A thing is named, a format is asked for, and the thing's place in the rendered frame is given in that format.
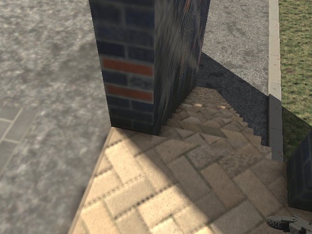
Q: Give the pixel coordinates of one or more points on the robot right hand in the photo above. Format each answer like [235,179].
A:
[292,224]

